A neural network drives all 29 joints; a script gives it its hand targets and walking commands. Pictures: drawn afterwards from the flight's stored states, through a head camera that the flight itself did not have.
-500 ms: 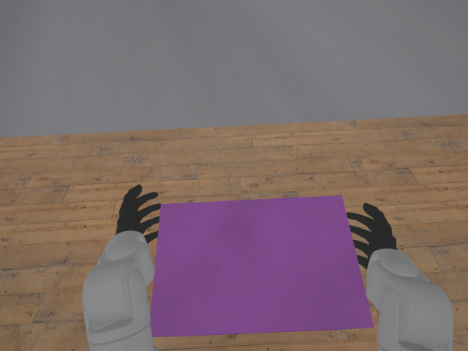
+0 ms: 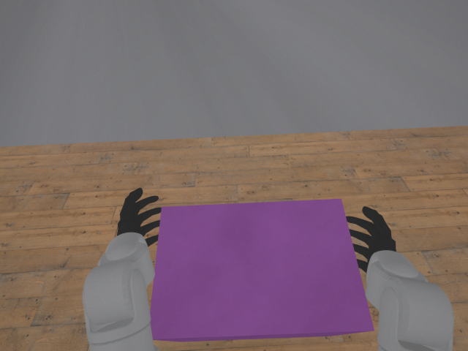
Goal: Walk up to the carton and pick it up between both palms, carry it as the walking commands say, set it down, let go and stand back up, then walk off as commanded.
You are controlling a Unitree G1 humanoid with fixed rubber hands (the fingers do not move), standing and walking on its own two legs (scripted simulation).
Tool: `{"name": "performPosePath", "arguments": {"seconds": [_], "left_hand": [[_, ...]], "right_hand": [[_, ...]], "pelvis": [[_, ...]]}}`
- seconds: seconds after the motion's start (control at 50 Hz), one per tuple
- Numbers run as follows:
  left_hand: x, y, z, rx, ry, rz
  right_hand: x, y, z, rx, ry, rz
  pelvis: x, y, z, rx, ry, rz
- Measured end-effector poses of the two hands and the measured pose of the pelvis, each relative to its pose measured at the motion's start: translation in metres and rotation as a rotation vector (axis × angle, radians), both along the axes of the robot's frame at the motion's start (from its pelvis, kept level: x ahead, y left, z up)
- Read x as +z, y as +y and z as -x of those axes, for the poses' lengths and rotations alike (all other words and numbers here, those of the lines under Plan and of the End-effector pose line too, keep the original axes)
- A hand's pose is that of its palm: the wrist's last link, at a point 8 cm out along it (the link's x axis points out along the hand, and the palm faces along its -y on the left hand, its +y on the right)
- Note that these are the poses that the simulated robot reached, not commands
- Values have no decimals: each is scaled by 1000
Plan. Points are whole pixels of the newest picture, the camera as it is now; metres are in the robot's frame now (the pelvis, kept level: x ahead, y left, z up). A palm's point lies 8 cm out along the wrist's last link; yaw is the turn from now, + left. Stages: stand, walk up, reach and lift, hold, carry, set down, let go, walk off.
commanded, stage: carry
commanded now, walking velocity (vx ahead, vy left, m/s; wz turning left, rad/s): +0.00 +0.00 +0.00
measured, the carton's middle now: (253, 276) +0.24 +0.01 +0.01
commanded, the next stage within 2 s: none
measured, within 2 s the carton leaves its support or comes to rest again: neither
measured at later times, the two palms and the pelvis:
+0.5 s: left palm (132, 248) +0.24 +0.19 +0.11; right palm (377, 267) +0.22 -0.16 +0.10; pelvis -0.01 +0.00 +0.00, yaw +0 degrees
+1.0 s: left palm (135, 248) +0.24 +0.19 +0.10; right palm (373, 267) +0.23 -0.16 +0.09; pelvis -0.01 +0.00 +0.00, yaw +0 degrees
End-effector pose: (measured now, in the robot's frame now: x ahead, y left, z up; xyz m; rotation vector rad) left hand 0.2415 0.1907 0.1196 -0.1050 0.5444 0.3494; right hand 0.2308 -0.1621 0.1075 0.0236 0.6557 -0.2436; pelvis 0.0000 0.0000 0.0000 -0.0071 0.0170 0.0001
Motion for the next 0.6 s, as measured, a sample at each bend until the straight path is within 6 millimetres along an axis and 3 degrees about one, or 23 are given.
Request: {"name": "performPosePath", "arguments": {"seconds": [0.6], "left_hand": [[-13, 2, 6, -4, 38, -10]], "right_hand": [[-11, 2, 5, 3, 28, 7]], "pelvis": [[0, 1, 9, 0, -12, 2]]}}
